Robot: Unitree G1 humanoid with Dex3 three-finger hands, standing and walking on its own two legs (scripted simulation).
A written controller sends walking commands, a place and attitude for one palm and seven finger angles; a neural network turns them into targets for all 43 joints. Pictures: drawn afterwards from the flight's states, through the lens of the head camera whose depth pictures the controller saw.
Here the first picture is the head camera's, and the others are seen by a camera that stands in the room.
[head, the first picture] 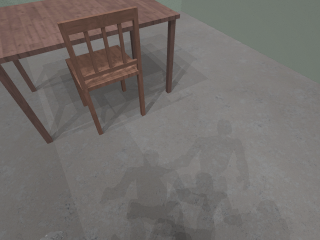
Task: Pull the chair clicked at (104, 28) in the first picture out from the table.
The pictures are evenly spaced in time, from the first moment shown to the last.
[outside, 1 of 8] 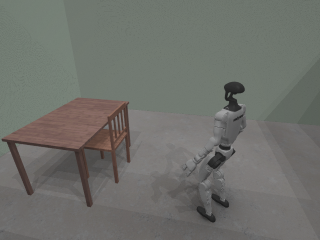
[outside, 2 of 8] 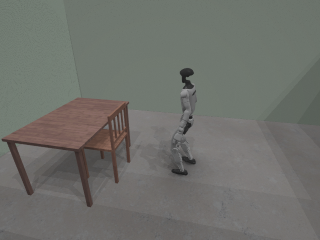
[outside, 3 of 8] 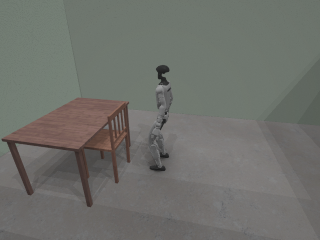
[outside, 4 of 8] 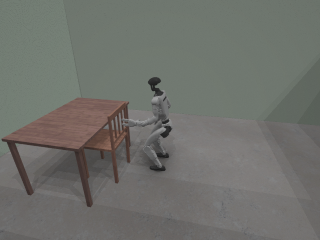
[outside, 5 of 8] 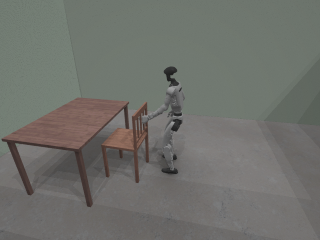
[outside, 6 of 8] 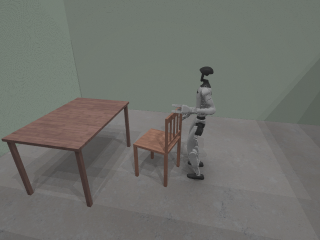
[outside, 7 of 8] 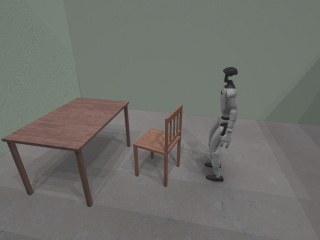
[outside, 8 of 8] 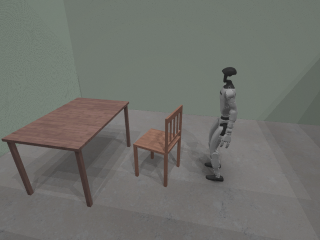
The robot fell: no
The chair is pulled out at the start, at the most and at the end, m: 0.00 0.63 0.63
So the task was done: yes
